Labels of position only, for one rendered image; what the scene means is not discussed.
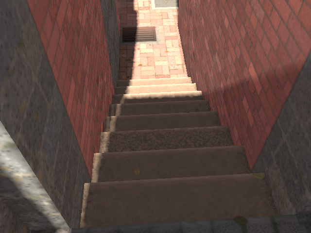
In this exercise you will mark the stairs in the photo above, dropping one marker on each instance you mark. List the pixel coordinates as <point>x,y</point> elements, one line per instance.
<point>164,157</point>

